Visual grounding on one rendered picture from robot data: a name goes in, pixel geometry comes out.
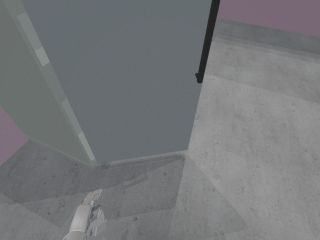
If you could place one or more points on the fridge door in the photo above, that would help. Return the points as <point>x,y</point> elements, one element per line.
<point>128,69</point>

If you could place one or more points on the left robot hand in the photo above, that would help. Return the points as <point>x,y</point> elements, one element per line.
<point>83,219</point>

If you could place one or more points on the handle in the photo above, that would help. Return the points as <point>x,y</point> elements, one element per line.
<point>208,38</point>

